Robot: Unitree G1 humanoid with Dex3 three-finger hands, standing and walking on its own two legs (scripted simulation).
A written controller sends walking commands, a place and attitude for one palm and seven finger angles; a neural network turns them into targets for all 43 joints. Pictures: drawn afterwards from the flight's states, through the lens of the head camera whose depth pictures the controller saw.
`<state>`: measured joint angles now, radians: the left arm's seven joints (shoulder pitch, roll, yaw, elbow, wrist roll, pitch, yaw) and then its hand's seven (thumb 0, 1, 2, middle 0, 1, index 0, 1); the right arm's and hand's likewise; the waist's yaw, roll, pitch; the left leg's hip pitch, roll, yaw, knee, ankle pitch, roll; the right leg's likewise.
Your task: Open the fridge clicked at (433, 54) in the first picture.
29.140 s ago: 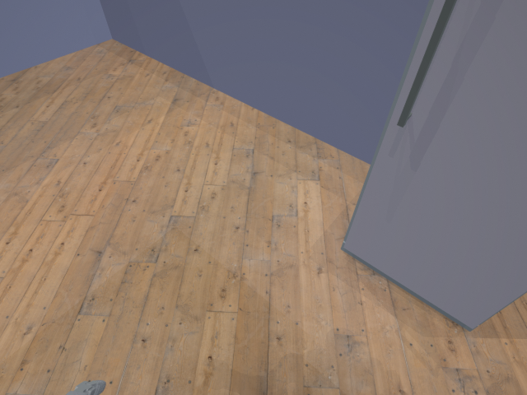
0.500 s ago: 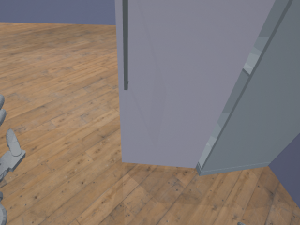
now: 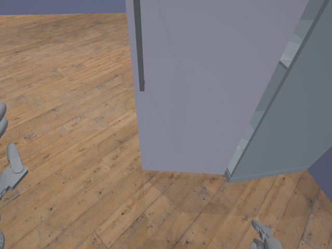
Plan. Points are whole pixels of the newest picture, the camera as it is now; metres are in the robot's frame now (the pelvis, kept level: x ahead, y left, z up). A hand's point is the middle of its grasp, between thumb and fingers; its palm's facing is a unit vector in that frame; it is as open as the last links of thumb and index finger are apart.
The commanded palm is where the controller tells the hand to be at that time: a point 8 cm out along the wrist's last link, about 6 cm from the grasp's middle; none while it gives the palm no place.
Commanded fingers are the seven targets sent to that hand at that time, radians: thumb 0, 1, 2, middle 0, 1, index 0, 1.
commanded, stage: stop stepping back and stand still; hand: left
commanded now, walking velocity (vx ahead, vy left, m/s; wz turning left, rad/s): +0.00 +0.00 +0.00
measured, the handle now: (139, 29) +0.67 +0.15 +0.23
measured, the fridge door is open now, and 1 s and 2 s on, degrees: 77 77 77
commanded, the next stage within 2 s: let the arm hang, fingers relaxed in 0.20 s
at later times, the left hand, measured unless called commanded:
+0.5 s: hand (73, 247) +0.14 +0.24 -0.09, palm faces +0.03 -0.93 -0.38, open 7.4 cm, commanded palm none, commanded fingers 0.00 0.90 0.90 -0.20 -0.30 -0.20 -0.30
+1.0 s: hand out of the picture -0.06 +0.20 -0.16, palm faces +0.06 -0.98 -0.21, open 7.4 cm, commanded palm none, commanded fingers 0.00 0.90 0.90 -0.20 -0.30 -0.20 -0.30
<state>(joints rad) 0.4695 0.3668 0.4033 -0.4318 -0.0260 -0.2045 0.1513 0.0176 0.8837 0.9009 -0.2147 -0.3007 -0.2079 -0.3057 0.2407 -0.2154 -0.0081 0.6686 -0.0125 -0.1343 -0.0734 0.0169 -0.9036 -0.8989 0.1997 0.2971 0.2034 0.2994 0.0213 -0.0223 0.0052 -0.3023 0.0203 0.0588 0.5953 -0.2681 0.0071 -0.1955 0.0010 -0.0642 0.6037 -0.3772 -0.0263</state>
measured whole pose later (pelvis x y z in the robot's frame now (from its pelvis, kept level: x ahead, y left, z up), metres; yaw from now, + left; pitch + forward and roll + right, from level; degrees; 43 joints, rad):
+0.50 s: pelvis -0.01 +0.00 +0.00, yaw +2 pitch +0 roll +0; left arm 0.22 0.30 0.04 0.59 0.03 0.04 0.00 0.01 0.90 0.90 -0.20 -0.30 -0.20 -0.30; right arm 0.15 -0.32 -0.01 0.82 -0.03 0.00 0.01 0.01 -0.90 -0.90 0.20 0.30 0.20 0.30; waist -0.02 0.05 -0.02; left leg -0.39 0.00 0.03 0.62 -0.24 0.01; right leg -0.27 -0.02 -0.10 0.64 -0.38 -0.03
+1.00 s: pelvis -0.02 +0.02 +0.01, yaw +2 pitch -1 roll -1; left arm 0.32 0.17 0.01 1.16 0.01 0.01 0.02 0.01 0.91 0.90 -0.20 -0.30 -0.20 -0.30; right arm 0.28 -0.13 0.00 1.13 -0.03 0.02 -0.03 0.02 -0.92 -0.90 0.20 0.30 0.20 0.30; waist 0.00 0.03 0.04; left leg -0.28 0.00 0.03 0.45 -0.16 0.03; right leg -0.15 -0.01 -0.10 0.43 -0.27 -0.01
